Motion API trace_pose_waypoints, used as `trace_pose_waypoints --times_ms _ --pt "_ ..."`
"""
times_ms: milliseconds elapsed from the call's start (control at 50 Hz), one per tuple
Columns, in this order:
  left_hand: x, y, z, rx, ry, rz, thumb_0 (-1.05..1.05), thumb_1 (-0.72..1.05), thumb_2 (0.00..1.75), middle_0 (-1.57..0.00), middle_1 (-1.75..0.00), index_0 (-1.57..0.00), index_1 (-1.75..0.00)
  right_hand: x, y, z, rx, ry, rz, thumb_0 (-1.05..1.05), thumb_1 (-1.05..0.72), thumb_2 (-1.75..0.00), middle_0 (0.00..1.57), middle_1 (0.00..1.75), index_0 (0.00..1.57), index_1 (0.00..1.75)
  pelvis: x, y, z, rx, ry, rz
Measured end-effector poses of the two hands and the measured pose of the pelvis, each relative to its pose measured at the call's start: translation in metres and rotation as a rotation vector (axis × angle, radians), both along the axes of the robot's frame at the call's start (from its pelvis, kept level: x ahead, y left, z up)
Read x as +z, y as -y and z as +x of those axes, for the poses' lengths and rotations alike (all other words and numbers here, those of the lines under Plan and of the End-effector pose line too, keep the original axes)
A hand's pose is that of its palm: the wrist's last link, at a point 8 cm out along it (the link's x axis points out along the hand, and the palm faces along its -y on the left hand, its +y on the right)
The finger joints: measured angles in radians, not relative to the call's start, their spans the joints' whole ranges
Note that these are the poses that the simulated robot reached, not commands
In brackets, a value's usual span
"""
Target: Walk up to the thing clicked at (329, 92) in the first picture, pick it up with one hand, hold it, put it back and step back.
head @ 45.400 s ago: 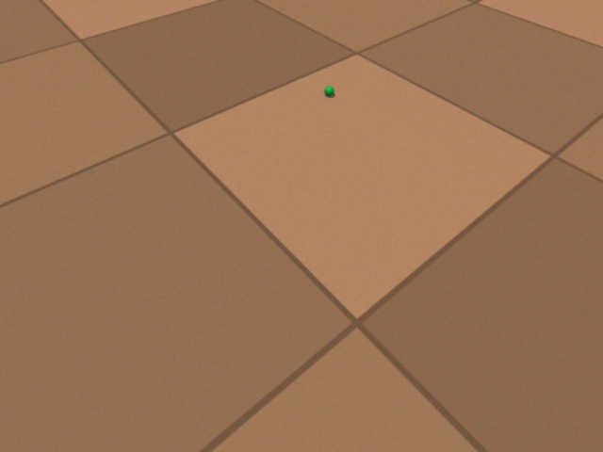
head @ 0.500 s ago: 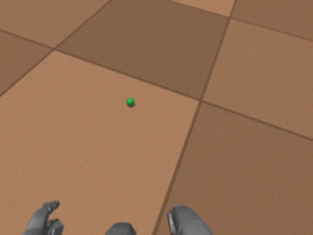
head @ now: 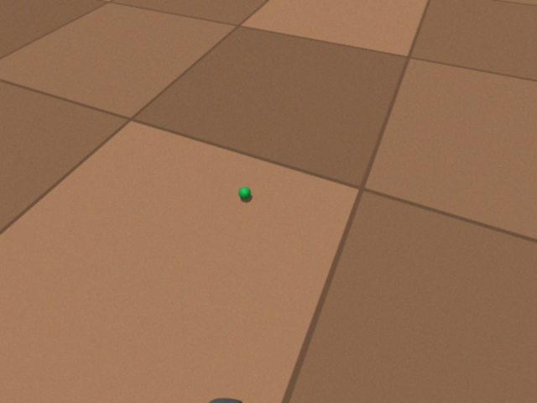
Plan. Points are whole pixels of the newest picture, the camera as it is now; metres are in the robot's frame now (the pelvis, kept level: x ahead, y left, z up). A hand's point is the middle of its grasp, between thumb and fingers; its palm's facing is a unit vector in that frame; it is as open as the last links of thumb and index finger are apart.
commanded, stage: step back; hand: left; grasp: from above
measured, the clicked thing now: (244, 193) +1.10 +0.21 -0.73
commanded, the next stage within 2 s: stand in 0.60 s
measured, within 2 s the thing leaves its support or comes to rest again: neither
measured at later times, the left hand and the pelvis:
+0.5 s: hand (136, 401) +0.14 +0.24 -0.14, palm faces +0.01 -0.93 -0.36, open 7.4 cm; pelvis +0.03 -0.02 +0.00, yaw +1 degrees
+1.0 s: hand out of the picture +0.13 +0.23 -0.13, palm faces -0.01 -0.94 -0.33, open 7.4 cm; pelvis +0.04 -0.02 +0.02, yaw +0 degrees
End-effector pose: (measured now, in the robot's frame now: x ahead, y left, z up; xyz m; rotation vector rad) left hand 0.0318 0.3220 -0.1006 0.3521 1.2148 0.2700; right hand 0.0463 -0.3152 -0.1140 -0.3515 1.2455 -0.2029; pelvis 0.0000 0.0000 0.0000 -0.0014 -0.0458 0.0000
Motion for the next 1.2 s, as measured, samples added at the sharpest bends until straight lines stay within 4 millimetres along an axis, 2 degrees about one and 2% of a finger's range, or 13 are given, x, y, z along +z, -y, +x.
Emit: trace_pose_waypoints --times_ms 80,140,240,360,460,640,780,940,1040,1200 --pt "-0.007 -0.007 0.012 -0.009 -0.022 -0.011 0.0 0.91 0.89 -0.2 -0.3 -0.2 -0.3 0.005 -0.017 0.006 -0.007 0.037 0.012 0.01 -0.91 -0.9 0.2 0.3 0.21 0.3 0.001 -0.007 0.002 -0.016 0.008 0.023" --pt "-0.005 -0.005 0.028 -0.031 -0.012 -0.024 0.0 0.91 0.89 -0.2 -0.3 -0.2 -0.3 0.012 -0.021 0.008 -0.015 0.056 0.013 0.01 -0.91 -0.9 0.2 0.3 0.21 0.3 0.006 -0.007 0.005 -0.017 0.004 0.006" --pt "-0.003 0.004 0.055 -0.059 0.029 -0.037 0.0 0.91 0.89 -0.2 -0.3 -0.2 -0.3 0.018 -0.011 0.016 -0.023 0.068 -0.002 0.01 -0.9 -0.9 0.2 0.3 0.21 0.3 0.008 0.001 0.012 -0.023 0.002 0.009" --pt "-0.005 0.028 0.074 -0.056 0.073 -0.022 0.0 0.91 0.89 -0.2 -0.3 -0.2 -0.3 0.003 0.01 0.037 -0.039 0.07 -0.003 0.01 -0.9 -0.9 0.2 0.3 0.21 0.3 0.0 0.016 0.021 -0.01 0.013 -0.018" --pt "-0.002 0.038 0.086 -0.046 0.084 -0.038 0.0 0.91 0.89 -0.2 -0.3 -0.2 -0.3 0.0 0.009 0.055 -0.016 0.067 0.013 0.01 -0.91 -0.9 0.2 0.3 0.21 0.3 0.001 0.018 0.032 0.007 -0.005 0.001" --pt "-0.001 0.038 0.114 -0.033 0.105 -0.068 0.0 0.91 0.89 -0.2 -0.3 -0.2 -0.3 0.005 -0.005 0.067 0.007 0.025 0.027 0.01 -0.91 -0.9 0.2 0.3 0.21 0.3 0.009 0.015 0.042 0.008 -0.009 0.006" --pt "0.001 0.041 0.113 -0.043 0.066 -0.084 0.0 0.91 0.89 -0.2 -0.3 -0.2 -0.3 0.015 -0.009 0.083 0.005 0.066 0.031 0.01 -0.91 -0.9 0.2 0.3 0.21 0.3 0.016 0.014 0.045 -0.001 0.0 0.005" --pt "0.003 0.044 0.1 -0.043 0.034 -0.084 0.0 0.91 0.89 -0.2 -0.3 -0.2 -0.3 0.02 -0.006 0.093 0.009 0.096 0.034 0.01 -0.91 -0.9 0.2 0.3 0.21 0.3 0.021 0.016 0.042 -0.004 0.006 0.007" --pt "0.004 0.045 0.087 -0.038 0.01 -0.076 0.0 0.91 0.89 -0.2 -0.3 -0.2 -0.3 0.02 -0.003 0.089 0.009 0.089 0.04 0.01 -0.91 -0.9 0.2 0.3 0.21 0.3 0.022 0.02 0.039 -0.005 0.006 0.007" --pt "0.005 0.047 0.069 -0.031 -0.031 -0.063 0.0 0.91 0.89 -0.2 -0.3 -0.2 -0.3 0.015 0.003 0.071 -0.002 0.043 0.049 0.01 -0.91 -0.9 0.2 0.3 0.21 0.3 0.022 0.025 0.035 -0.006 0.002 0.007"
